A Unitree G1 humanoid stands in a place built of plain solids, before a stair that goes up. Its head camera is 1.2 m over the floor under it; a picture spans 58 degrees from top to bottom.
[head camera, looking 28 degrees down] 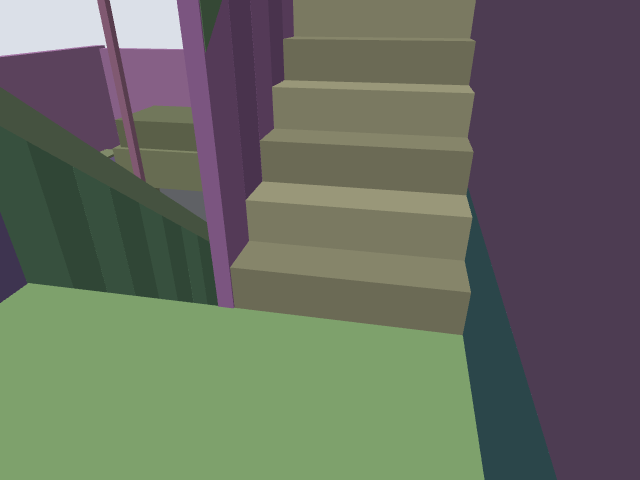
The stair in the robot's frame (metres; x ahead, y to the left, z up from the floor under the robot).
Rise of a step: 0.21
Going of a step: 0.25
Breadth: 1.00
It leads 11 degrees to the right of straight ahead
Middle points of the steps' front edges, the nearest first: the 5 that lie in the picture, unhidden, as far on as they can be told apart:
1.51 -0.10 0.21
1.75 -0.15 0.43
2.00 -0.20 0.64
2.24 -0.24 0.85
2.49 -0.29 1.06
